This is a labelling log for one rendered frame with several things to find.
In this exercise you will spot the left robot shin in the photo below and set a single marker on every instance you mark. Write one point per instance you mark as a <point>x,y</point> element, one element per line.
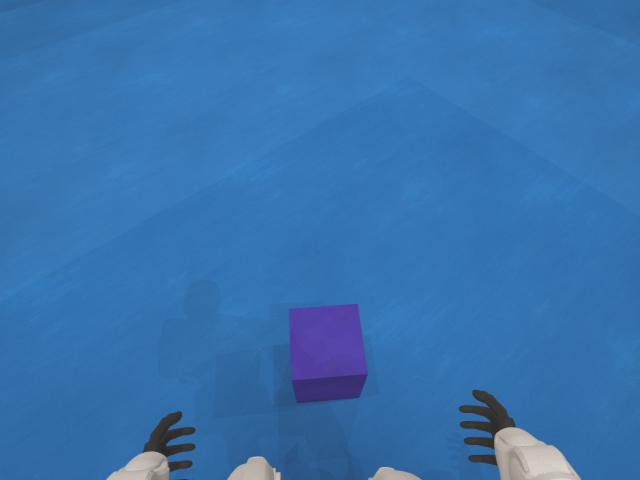
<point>257,459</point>

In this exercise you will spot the robot right hand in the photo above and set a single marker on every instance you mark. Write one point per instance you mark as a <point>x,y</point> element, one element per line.
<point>499,420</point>

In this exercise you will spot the carton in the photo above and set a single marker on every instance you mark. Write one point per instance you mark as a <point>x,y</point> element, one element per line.
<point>327,353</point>

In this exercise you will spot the robot left forearm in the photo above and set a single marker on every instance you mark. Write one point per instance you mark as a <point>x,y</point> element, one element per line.
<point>145,466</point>

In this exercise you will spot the robot left hand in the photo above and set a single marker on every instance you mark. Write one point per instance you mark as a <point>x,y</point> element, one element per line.
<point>160,437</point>

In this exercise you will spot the robot right forearm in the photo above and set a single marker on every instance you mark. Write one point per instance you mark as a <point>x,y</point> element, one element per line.
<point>520,456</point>

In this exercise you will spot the robot shin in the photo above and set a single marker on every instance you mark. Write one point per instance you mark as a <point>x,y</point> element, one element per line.
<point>382,469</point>
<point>257,459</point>

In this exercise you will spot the right robot shin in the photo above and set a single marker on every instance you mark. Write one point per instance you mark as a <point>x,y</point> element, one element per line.
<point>382,469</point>

